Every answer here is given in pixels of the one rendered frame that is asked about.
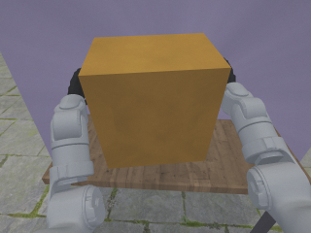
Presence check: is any right robot upper arm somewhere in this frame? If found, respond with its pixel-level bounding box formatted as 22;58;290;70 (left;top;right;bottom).
246;161;311;233

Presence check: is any robot right hand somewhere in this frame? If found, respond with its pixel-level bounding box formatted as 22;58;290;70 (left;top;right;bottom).
225;59;236;83

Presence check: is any left robot upper arm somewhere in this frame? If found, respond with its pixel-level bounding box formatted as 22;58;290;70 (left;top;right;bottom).
33;184;106;233

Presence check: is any robot left hand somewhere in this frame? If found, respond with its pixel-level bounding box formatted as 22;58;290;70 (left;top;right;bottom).
67;68;87;105

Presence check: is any right robot forearm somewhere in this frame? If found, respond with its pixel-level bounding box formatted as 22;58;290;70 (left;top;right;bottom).
221;82;311;192

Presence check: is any carton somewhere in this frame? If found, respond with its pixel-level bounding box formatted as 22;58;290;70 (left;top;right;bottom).
78;33;231;169

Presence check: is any left robot forearm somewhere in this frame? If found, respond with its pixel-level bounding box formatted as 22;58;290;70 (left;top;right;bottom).
46;94;94;227

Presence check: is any table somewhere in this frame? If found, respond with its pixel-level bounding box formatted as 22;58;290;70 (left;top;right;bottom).
42;114;311;233

